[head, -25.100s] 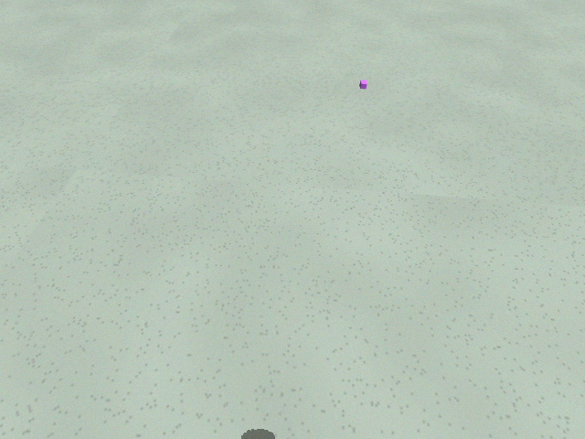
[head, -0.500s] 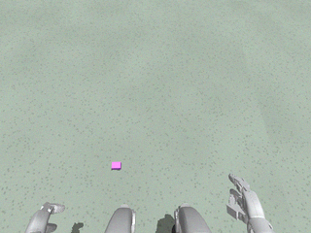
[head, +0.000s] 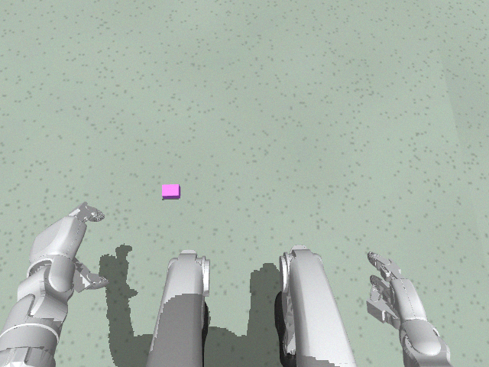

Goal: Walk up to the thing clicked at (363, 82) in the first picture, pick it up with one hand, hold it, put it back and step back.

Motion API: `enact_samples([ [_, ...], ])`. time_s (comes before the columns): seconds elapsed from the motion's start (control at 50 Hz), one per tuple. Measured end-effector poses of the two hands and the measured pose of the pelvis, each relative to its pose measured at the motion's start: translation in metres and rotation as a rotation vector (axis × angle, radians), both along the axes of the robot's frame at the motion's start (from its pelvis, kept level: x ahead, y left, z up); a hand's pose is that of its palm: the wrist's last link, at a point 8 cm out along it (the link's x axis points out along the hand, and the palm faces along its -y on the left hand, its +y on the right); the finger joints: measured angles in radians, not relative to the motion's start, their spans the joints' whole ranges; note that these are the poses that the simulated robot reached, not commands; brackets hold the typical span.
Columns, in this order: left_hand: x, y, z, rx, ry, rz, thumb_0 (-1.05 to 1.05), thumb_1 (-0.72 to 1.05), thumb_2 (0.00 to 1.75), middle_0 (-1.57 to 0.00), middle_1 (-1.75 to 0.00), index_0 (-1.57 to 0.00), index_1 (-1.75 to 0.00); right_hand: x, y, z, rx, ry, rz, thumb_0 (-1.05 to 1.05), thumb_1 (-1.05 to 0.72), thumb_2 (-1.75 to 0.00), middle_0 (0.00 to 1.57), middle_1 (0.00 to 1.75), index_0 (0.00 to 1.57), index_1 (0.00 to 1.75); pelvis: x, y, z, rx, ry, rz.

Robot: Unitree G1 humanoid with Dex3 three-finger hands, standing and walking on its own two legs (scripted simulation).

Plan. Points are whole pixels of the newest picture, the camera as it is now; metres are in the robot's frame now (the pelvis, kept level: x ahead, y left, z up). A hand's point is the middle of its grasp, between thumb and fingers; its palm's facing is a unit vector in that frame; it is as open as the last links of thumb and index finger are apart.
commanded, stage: rise first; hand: left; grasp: from above
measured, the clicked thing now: (171, 191) +0.51 +0.21 -0.50
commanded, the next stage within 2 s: none
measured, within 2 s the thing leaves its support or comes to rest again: neither
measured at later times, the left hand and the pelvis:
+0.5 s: hand (118, 219) +0.38 +0.29 -0.28, palm faces -0.48 -0.09 -0.87, open 11.9 cm; pelvis -0.04 +0.01 -0.13, yaw -3 degrees
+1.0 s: hand (132, 205) +0.43 +0.28 -0.33, palm faces -0.48 +0.01 -0.88, open 11.8 cm; pelvis -0.03 +0.02 -0.16, yaw -4 degrees
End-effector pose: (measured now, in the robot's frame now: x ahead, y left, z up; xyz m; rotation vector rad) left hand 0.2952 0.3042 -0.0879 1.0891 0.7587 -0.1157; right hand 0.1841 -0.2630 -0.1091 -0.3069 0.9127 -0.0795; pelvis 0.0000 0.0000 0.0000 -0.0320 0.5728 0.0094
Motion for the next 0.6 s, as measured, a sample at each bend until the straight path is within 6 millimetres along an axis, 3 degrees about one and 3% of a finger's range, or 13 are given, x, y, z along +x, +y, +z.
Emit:
enact_samples([
  [0.12, 0.033, -0.003, -0.041, 0.087, -0.016, -0.11, -0.01, -0.34, 0.8, -0.35, -0.82, -0.34, -0.83, -0.047, -0.006, -0.061, 0.011, 0.137, -0.019, 0.01, -0.96, -0.91, 0.2, 0.3, 0.21, 0.3, -0.018, -0.004, -0.045, -0.001, 0.022, -0.006],
  [0.24, 0.058, -0.008, -0.077, 0.14, -0.032, -0.238, 0.0, -0.29, 0.78, -0.38, -0.79, -0.37, -0.8, -0.099, -0.013, -0.1, -0.008, 0.259, -0.058, 0.01, -0.95, -0.91, 0.2, 0.3, 0.21, 0.3, -0.032, -0.004, -0.084, -0.013, 0.015, -0.011],
  [0.42, 0.082, -0.013, -0.121, 0.199, -0.087, -0.387, 0.0, -0.18, 0.74, -0.4, -0.72, -0.4, -0.72, -0.15, -0.016, -0.123, -0.062, 0.386, -0.114, 0.01, -0.91, -0.9, 0.2, 0.3, 0.21, 0.3, -0.041, 0.003, -0.123, -0.046, -0.002, -0.013],
  [0.6, 0.105, -0.015, -0.15, 0.266, -0.114, -0.467, 0.0, -0.14, 0.72, -0.43, -0.62, -0.42, -0.63, -0.164, -0.006, -0.131, -0.086, 0.444, -0.122, 0.01, -0.9, -0.9, 0.2, 0.3, 0.21, 0.3, -0.039, 0.013, -0.142, -0.073, 0.009, -0.009],
])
